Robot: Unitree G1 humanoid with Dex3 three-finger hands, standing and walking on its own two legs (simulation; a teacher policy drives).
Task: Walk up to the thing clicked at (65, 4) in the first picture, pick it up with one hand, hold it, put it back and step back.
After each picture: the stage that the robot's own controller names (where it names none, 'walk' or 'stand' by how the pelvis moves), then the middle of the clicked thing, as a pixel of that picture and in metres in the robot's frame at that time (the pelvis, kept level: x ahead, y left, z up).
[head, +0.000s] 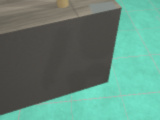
stand; out of the picture +0.91 +0.14 +0.14
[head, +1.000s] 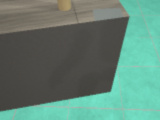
walk; out of the picture +0.82 +0.14 +0.16
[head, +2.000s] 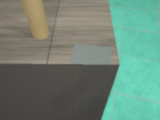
stand; (33, 7) +0.55 +0.23 +0.16
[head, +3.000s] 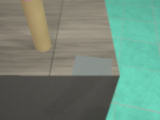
stand; (37, 22) +0.54 +0.20 +0.15
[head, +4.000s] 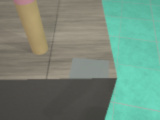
stand; (32, 25) +0.53 +0.21 +0.14
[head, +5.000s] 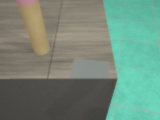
stand; (35, 25) +0.54 +0.21 +0.14
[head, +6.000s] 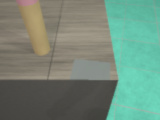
stand; (35, 26) +0.53 +0.20 +0.14
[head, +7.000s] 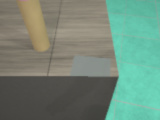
rise first; (34, 21) +0.54 +0.21 +0.14
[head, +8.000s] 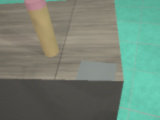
rise first; (44, 29) +0.54 +0.21 +0.14
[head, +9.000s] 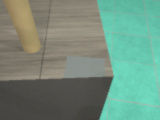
go down; (23, 22) +0.53 +0.20 +0.15
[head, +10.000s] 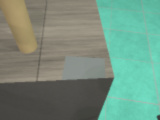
go down; (18, 20) +0.52 +0.20 +0.15
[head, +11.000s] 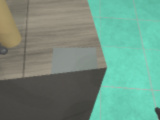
close in; out of the picture +0.52 +0.22 +0.18
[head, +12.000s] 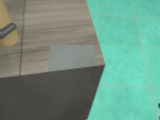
lift; out of the picture +0.51 +0.22 +0.18
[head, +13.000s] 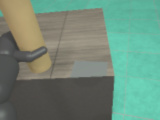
lift; (26, 30) +0.35 +0.16 +0.30
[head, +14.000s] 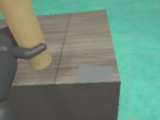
hold; (24, 25) +0.34 +0.16 +0.32
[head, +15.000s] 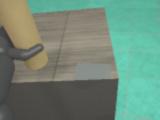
hold; (20, 26) +0.33 +0.17 +0.31
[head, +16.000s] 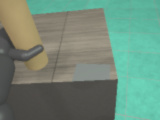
hold; (21, 27) +0.34 +0.17 +0.31
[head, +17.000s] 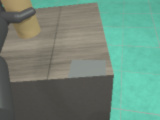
crouch; out of the picture +0.42 +0.18 +0.37
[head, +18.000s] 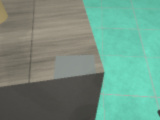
lower; out of the picture +0.51 +0.23 +0.32
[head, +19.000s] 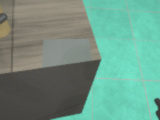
lower; out of the picture +0.54 +0.22 +0.19
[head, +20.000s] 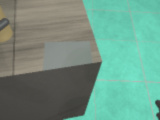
lower; out of the picture +0.52 +0.22 +0.19
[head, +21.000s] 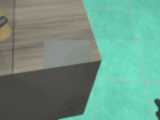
lower; out of the picture +0.53 +0.22 +0.19
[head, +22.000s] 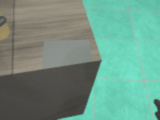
lower; out of the picture +0.53 +0.22 +0.19
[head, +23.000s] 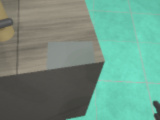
open; out of the picture +0.53 +0.22 +0.19
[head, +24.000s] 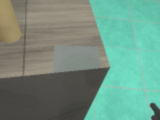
sink last; out of the picture +0.52 +0.21 +0.19
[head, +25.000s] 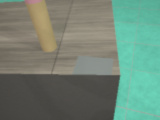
sink last; (42, 24) +0.56 +0.22 +0.16
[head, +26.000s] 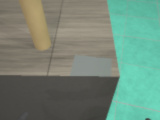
stand; (35, 20) +0.54 +0.21 +0.15
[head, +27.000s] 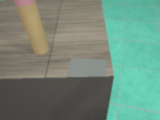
stand; (33, 26) +0.55 +0.22 +0.14
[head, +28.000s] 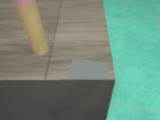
stand; (33, 26) +0.54 +0.22 +0.14
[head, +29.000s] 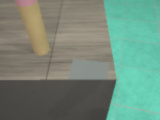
stand; (34, 26) +0.54 +0.21 +0.14
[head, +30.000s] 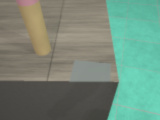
stand; (35, 26) +0.53 +0.20 +0.14
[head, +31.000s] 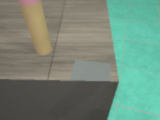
stand; (37, 25) +0.53 +0.20 +0.14
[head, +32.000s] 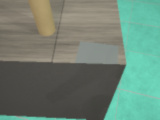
walk; (39, 3) +0.57 +0.18 +0.15
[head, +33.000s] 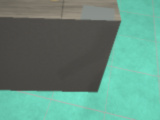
walk; out of the picture +0.79 +0.16 +0.16
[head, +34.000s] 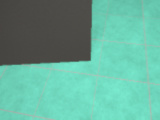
walk; out of the picture +1.12 +0.30 +0.17
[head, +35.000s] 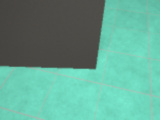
stand; out of the picture +1.16 +0.19 +0.15
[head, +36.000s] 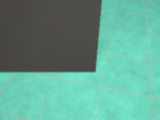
stand; out of the picture +1.16 +0.18 +0.14
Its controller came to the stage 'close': yes
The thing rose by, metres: 0.21
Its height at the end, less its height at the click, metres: +0.00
